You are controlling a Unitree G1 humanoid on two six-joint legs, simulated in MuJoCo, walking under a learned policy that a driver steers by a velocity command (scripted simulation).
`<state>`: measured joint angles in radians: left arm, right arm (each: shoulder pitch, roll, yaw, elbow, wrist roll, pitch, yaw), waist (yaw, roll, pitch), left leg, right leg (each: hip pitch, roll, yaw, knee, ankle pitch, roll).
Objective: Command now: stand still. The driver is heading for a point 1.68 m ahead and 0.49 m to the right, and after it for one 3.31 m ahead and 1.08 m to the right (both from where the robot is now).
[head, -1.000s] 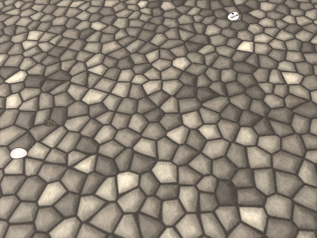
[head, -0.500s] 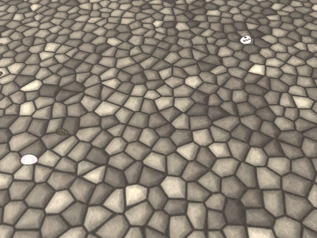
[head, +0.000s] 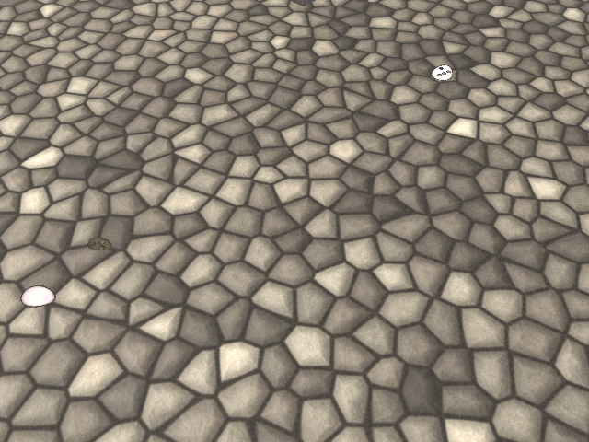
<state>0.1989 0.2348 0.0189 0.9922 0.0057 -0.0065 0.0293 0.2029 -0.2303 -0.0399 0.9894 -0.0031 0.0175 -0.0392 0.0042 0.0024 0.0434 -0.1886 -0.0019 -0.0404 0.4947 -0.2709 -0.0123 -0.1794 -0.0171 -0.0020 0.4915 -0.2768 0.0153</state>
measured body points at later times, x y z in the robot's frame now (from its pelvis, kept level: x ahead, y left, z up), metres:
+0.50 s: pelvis +0.00 +0.00 +0.00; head +0.01 +0.00 +0.45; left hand +0.03 +0.25 -0.15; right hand +0.03 -0.25 -0.15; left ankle +0.00 +0.13 -0.74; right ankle -0.01 -0.13 -0.74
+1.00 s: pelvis +0.04 +0.01 -0.01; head +0.04 +0.02 +0.44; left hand +0.00 +0.26 -0.17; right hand +0.04 -0.23 -0.16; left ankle +0.01 +0.12 -0.74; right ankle -0.01 -0.13 -0.74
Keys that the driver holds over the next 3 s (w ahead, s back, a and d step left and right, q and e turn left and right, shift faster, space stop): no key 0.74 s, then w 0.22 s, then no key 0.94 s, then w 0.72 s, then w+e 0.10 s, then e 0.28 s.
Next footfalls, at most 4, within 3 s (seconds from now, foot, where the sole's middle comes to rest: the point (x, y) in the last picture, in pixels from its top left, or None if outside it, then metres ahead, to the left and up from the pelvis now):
1.30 right None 0.22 -0.09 -0.77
2.70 left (255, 412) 0.59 0.13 -0.77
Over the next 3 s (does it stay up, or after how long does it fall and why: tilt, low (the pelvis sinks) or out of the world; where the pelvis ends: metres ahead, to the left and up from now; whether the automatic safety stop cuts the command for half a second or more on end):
stays up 0.51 0.04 0.01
